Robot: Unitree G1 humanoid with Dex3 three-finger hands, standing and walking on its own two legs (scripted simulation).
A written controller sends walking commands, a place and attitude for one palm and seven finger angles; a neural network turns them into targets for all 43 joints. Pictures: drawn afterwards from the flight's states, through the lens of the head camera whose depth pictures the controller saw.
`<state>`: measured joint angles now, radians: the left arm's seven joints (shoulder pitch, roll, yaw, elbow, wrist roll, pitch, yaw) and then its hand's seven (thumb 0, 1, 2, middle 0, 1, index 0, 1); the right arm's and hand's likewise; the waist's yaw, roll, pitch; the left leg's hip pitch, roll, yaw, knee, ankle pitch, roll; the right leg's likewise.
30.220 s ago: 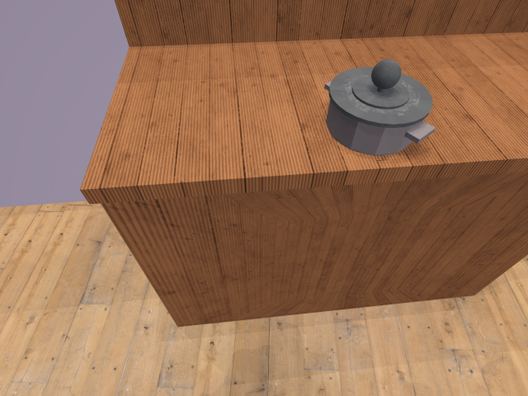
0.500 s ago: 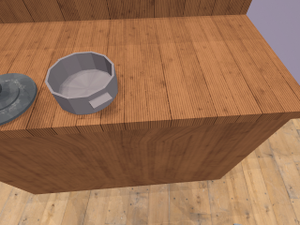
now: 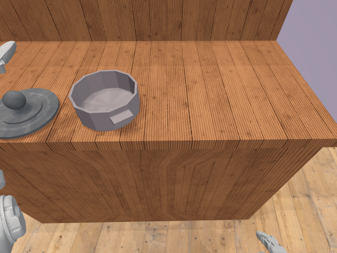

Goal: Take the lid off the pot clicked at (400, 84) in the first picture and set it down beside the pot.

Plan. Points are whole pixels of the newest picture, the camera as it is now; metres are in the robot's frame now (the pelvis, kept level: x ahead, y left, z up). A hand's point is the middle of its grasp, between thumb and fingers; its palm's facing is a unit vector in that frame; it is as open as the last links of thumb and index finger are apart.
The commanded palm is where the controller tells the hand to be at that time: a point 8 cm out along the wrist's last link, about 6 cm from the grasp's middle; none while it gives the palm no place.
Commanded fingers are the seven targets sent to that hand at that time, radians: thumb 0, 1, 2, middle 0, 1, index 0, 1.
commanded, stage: draw the hand back to the body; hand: left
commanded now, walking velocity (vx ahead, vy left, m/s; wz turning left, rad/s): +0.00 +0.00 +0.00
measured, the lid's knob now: (14, 100) +0.45 +0.44 +0.10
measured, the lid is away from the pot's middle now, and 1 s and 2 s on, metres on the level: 0.24 0.24 0.24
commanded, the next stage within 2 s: step back with the hand held close in 1.44 s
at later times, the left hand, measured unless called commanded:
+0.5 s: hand out of the picture +0.29 +0.29 +0.29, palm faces +0.62 -0.76 -0.21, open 8.4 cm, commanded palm +0.23 +0.32 +0.28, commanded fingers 0.00 0.82 0.90 -0.22 -0.33 -0.22 -0.33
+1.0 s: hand out of the picture +0.21 +0.25 +0.28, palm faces +0.55 -0.80 -0.24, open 7.4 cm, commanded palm +0.15 +0.28 +0.27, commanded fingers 0.00 0.90 0.90 -0.20 -0.30 -0.20 -0.30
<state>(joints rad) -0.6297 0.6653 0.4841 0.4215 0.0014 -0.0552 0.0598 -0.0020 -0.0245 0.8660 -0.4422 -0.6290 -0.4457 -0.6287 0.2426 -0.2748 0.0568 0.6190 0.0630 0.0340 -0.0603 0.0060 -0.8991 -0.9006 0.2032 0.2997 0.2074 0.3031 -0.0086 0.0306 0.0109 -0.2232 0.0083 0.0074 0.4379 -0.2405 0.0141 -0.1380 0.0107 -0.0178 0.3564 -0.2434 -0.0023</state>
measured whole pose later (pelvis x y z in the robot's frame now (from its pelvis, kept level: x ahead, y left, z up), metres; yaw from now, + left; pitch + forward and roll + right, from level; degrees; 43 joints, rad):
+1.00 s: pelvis -0.02 -0.02 +0.00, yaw +0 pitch -5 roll +0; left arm 0.06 0.39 0.47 -0.37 -0.11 -0.11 0.08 0.01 0.89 0.90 -0.21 -0.31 -0.21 -0.31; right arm 0.15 -0.22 0.03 0.71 0.00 -0.09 -0.07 0.01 -0.90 -0.90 0.20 0.30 0.21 0.30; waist 0.07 0.06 0.02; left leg -0.08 0.02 0.01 0.37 -0.20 -0.01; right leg -0.01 0.02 -0.02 0.32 -0.22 -0.02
